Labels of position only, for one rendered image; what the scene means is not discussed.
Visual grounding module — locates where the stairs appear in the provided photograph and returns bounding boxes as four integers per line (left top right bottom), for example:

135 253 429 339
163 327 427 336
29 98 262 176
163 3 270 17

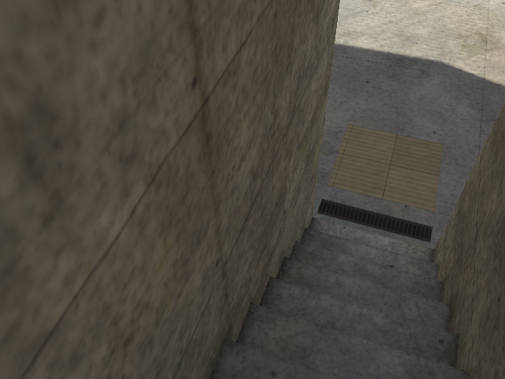
210 217 469 379

